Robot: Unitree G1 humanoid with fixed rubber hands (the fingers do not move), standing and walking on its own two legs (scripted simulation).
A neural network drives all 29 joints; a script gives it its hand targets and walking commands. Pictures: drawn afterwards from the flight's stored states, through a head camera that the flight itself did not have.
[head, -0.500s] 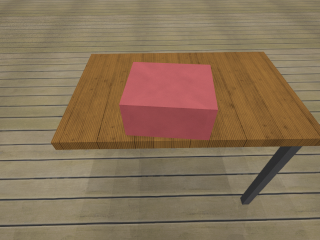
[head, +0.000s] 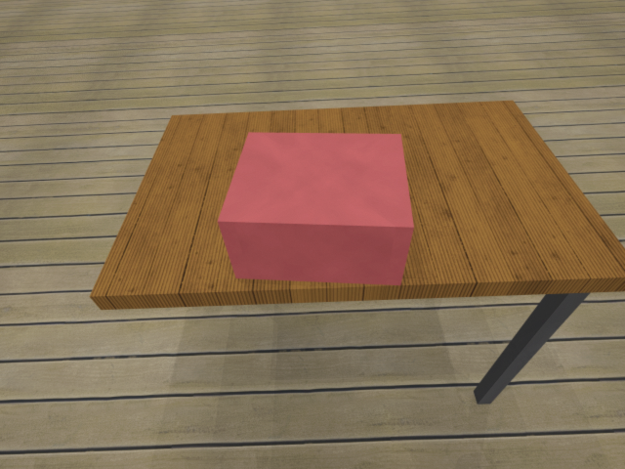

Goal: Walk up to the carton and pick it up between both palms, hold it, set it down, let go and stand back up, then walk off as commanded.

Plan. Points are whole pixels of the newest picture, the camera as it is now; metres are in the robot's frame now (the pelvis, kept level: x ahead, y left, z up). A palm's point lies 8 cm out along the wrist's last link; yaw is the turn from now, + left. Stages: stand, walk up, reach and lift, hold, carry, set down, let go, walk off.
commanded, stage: walk up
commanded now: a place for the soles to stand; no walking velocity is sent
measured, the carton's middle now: (320, 204) +0.54 +0.02 +0.02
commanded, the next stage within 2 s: none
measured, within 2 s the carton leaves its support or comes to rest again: neither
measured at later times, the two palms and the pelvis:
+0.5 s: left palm out of the picture +0.07 +0.31 -0.10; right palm out of the picture +0.09 -0.31 -0.10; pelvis +0.01 +0.00 +0.00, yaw +0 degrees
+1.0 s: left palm out of the picture +0.14 +0.35 -0.10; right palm out of the picture +0.11 -0.27 -0.09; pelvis +0.07 +0.05 +0.01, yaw +0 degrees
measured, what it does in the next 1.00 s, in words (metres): lifts its right foot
